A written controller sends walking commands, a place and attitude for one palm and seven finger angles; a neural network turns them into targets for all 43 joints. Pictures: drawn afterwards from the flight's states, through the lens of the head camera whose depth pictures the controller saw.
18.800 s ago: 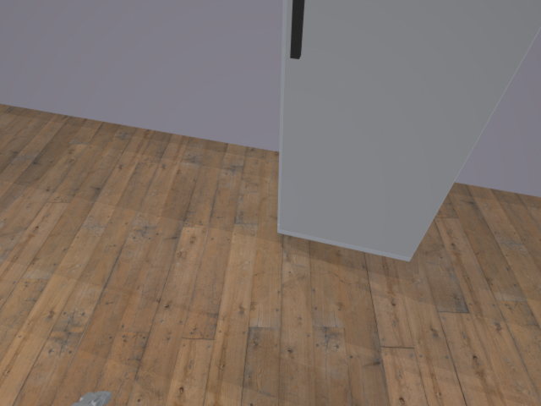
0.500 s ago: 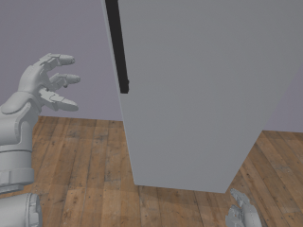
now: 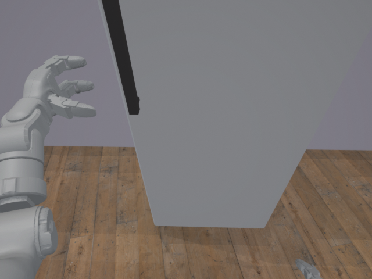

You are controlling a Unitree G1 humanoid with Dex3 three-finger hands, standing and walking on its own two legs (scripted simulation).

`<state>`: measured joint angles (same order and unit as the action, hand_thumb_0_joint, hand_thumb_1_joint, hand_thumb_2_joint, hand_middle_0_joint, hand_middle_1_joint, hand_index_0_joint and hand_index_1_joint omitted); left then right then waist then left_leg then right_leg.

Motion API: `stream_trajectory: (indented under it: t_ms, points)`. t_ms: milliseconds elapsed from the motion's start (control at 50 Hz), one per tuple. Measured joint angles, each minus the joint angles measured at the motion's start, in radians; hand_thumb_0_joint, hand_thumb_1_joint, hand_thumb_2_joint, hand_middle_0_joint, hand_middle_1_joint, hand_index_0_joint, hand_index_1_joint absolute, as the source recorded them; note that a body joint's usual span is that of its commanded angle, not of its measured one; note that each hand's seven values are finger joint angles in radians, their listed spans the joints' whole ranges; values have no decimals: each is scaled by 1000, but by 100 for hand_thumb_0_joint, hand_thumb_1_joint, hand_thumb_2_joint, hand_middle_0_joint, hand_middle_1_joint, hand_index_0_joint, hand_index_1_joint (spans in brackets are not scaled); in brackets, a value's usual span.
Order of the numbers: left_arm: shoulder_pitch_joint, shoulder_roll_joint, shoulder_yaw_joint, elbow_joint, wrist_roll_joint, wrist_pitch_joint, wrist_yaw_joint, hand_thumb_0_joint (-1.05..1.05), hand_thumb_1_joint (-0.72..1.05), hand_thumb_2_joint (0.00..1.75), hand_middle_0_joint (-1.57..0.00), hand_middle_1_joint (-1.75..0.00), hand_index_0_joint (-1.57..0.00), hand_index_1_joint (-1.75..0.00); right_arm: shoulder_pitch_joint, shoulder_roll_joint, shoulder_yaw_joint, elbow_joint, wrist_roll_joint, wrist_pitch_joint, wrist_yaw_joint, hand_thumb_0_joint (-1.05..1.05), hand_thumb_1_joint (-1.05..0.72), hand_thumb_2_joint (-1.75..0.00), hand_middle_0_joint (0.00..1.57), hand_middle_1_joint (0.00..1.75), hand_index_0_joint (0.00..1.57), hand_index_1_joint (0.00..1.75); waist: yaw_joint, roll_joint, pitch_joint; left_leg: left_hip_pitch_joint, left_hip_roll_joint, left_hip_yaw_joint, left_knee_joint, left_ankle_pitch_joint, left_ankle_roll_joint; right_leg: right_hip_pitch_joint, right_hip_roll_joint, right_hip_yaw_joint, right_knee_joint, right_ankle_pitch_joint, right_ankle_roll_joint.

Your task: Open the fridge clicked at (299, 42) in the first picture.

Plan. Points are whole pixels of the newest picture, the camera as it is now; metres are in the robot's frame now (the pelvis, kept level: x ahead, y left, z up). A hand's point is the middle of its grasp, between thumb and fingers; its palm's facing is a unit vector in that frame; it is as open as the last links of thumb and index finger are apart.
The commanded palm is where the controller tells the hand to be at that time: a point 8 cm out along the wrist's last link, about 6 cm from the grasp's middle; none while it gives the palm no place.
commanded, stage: move the hooked fingers beside the handle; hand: left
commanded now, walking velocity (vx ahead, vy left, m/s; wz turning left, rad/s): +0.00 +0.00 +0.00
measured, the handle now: (126, 59) +0.52 +0.16 +0.25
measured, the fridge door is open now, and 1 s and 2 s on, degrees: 0 0 0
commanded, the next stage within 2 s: feel for the door with the fingertips in 1.40 s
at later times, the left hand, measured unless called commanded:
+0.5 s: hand (94, 75) +0.46 +0.22 +0.24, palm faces +0.05 -1.00 +0.02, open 14.0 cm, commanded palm +0.42 +0.27 +0.24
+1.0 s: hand (97, 79) +0.44 +0.20 +0.25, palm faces +0.07 -1.00 -0.01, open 14.0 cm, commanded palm +0.42 +0.26 +0.24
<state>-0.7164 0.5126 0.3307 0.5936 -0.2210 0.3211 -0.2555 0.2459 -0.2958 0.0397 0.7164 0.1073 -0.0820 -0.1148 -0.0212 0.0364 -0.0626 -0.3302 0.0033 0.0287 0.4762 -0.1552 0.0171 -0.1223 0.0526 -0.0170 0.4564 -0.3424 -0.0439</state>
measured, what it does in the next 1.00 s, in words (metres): stands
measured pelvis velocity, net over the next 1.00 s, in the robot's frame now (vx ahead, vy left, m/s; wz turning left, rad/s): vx -0.01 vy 0.01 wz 0.01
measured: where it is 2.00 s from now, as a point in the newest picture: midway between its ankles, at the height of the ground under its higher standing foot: outside the picture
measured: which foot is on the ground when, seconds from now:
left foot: down 0.00-1.00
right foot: down 0.00-1.00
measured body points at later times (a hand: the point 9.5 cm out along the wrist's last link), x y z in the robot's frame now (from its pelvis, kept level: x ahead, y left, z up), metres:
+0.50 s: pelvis +0.01 +0.02 +0.00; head +0.00 +0.01 +0.45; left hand +0.45 +0.27 +0.24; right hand +0.08 -0.26 -0.11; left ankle +0.06 +0.11 -0.74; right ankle -0.06 -0.09 -0.74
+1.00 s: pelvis -0.01 +0.01 +0.00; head -0.02 +0.00 +0.45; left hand +0.43 +0.25 +0.25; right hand +0.12 -0.26 -0.10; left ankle +0.06 +0.11 -0.74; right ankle -0.06 -0.09 -0.74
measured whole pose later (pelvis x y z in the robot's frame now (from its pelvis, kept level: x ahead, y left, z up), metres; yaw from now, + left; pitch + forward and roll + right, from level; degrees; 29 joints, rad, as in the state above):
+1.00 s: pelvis -0.01 +0.01 +0.00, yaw +1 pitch +2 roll -1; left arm -0.97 0.46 0.25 0.89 -0.17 0.23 -0.16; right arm 0.24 -0.28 0.04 0.71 0.09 -0.08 -0.09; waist -0.05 0.04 -0.05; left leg -0.38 0.00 0.01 0.48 -0.13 0.02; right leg -0.17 0.05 -0.03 0.46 -0.32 -0.04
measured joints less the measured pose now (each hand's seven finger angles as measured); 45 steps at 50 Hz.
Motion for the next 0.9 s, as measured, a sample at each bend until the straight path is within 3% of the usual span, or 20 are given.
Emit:
stream_trajectory:
  t_ms: [220, 340, 440, 540, 660, 780, 900]
  points:
    - [-139, -9, -48, 142, 15, -53, 5, -1, -50, 30, -30, -120, -30, -120, 32, -6, -18, 17, -3, -1, 6, 2, -90, -90, 20, 30, 21, 30, -16, -5, 12, -42, -5, -4, 23, -8, 11, -31, -4, -5, 5, -1, 7]
    - [-214, -17, -40, 225, 48, -83, 50, -1, -50, 30, -30, -120, -30, -120, 46, 3, -21, 13, -19, -10, 21, 1, -90, -90, 20, 30, 21, 30, -39, -3, 13, -62, -8, 4, 18, -5, 17, -55, -9, 3, 3, 4, 13]
    - [-171, -25, 5, 198, 48, -109, 57, -1, -50, 31, -30, -119, -30, -120, 78, 7, -22, 3, -23, -1, 30, 1, -90, -90, 20, 30, 21, 30, -46, 5, -4, -42, -7, 27, 2, -9, 22, -43, -13, 27, -10, 8, 18]
    - [-83, -22, 19, 133, 48, -82, 52, -1, -50, 31, -30, -119, -30, -120, 103, 13, -24, -9, -14, 19, 33, 1, -90, -90, 20, 30, 21, 30, -39, 3, -18, -12, -4, 41, -2, -18, 22, -16, -12, 41, -19, 5, 19]
    - [-17, -57, -30, 2, 39, -49, 64, -1, -50, 31, -30, -119, -29, -120, 85, 13, -27, -9, -7, 19, 27, 2, -90, -90, 20, 30, 21, 30, -12, 2, 0, 5, -5, 23, 6, -18, 20, 13, -10, 23, -23, 6, 16]
    - [-96, -92, -80, 18, 26, -30, 82, -1, -51, 30, -30, -120, -30, -120, 13, 8, -17, 4, -10, 2, 18, 2, -90, -90, 20, 30, 21, 30, 3, 7, 14, -4, -10, -4, 3, 5, 17, 9, -9, -5, -20, 15, 13]
    - [-213, -78, -88, 193, 35, -29, 96, -1, -51, 30, -30, -120, -30, -120, -31, 12, -3, -5, -14, -1, 19, 1, -90, -90, 20, 30, 21, 30, -11, 10, 6, -28, -9, -15, -5, 26, 13, -21, -5, -17, -7, 20, 8]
